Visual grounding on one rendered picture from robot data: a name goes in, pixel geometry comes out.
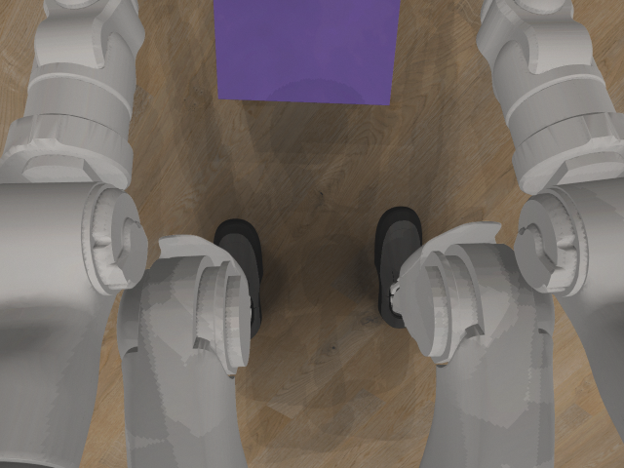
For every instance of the left robot upper arm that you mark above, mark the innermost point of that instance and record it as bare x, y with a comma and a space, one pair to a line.
66, 250

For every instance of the carton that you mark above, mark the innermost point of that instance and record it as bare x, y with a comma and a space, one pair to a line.
325, 51

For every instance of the right robot upper arm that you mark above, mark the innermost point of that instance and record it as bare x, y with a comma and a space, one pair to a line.
570, 243

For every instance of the left robot foot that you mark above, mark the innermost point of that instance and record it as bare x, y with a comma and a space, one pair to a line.
239, 238

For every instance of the right robot thigh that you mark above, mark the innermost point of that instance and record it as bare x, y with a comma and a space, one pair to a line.
494, 406

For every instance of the left robot forearm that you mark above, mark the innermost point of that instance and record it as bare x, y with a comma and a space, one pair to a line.
76, 120

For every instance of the right robot forearm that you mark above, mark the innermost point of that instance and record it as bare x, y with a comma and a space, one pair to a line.
552, 94

